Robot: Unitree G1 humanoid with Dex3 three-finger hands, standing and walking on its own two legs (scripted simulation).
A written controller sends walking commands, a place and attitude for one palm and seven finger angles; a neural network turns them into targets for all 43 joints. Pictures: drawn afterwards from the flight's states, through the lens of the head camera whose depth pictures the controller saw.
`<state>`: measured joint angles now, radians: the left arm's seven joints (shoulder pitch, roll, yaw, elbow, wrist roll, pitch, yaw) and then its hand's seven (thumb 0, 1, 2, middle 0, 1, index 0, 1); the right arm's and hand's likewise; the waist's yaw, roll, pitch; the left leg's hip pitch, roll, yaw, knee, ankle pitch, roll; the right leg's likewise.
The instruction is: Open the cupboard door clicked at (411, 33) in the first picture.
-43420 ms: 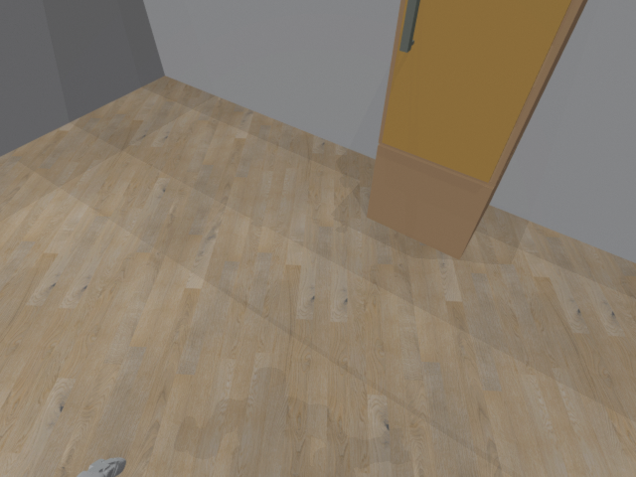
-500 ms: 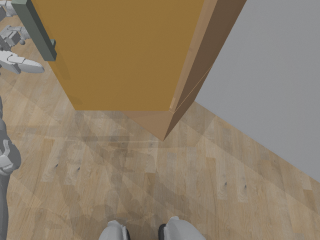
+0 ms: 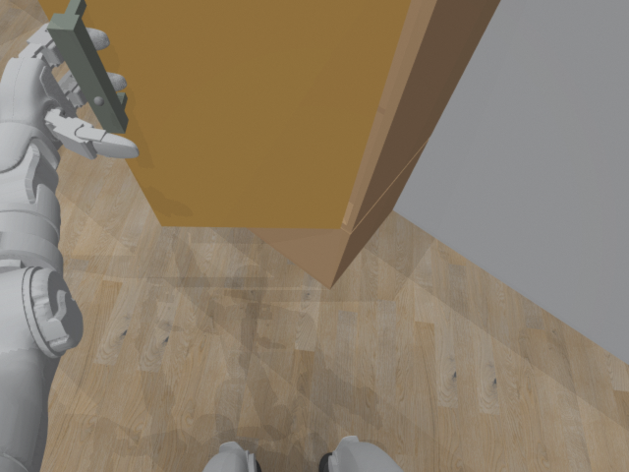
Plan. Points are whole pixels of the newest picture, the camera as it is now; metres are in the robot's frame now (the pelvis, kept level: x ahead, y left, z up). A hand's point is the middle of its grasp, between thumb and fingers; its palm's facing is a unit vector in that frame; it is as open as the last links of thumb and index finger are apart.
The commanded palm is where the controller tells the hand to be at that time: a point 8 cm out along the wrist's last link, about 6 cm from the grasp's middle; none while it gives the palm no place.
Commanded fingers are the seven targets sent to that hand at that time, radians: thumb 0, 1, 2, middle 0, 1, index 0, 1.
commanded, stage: slide the fingers in behind the handle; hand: left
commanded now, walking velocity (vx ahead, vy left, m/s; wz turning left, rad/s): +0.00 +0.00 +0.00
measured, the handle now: (98, 69) +0.58 +0.20 +0.12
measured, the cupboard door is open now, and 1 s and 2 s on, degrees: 39 39 52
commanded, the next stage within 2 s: close the thumb around the handle in 0.56 s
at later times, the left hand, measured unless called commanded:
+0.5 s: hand (111, 103) +0.53 +0.18 +0.12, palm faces -0.05 -1.00 -0.01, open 14.1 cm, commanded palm +0.51 +0.22 +0.12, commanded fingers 0.00 -0.50 0.30 -0.30 -1.20 -0.30 -1.20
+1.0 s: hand (107, 101) +0.53 +0.18 +0.12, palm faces -0.06 -1.00 +0.00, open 10.7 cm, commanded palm +0.51 +0.23 +0.12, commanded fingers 0.00 0.51 0.73 -0.37 -1.31 -0.37 -1.31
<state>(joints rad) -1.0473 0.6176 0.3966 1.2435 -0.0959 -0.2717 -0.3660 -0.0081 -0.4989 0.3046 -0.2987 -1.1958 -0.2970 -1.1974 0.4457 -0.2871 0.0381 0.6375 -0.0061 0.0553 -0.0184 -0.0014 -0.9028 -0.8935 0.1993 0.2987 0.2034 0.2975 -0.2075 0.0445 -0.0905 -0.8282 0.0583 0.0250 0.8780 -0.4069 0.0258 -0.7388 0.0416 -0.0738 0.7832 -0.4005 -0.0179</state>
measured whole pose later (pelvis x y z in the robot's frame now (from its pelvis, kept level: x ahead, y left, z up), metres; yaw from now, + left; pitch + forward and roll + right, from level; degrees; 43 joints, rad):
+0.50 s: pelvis +0.00 -0.01 +0.00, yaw +0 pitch +20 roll -3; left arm -1.04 0.60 0.39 1.26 -0.09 -0.29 -0.32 -0.01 -0.50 0.30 -0.28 -1.20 -0.28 -1.20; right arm 0.45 -0.29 0.03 0.66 0.00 0.04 -0.02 0.00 -0.90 -0.89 0.20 0.30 0.20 0.30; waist -0.21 0.05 -0.08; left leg -0.81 0.06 0.02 0.86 -0.40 0.02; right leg -0.73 0.04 -0.07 0.79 -0.40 -0.03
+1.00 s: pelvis +0.00 -0.01 +0.00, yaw +0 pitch +20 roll -3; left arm -1.05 0.62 0.40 1.28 -0.09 -0.29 -0.35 0.00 0.00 0.52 -0.33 -1.25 -0.33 -1.25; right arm 0.44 -0.29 0.04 0.64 0.00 0.04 -0.02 0.00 -0.90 -0.89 0.20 0.30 0.20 0.30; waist -0.21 0.04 -0.08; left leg -0.81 0.06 0.02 0.86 -0.40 0.02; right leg -0.73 0.04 -0.07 0.78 -0.40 -0.03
